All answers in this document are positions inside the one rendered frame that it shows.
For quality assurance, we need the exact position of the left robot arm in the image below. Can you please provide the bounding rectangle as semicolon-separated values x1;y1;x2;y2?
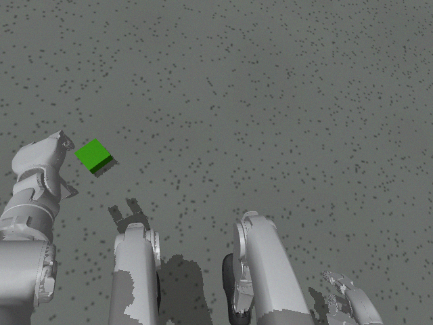
0;165;61;325

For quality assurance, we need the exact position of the small box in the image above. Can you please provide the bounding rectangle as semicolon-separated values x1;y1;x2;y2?
74;138;113;174

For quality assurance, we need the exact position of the right robot foot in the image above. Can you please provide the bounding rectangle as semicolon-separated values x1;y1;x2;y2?
222;253;250;325

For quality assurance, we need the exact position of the left robot hand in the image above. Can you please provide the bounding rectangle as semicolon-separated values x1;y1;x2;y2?
12;130;78;200

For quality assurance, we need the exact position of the right robot hand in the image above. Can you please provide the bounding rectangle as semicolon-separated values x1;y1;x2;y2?
322;271;384;325

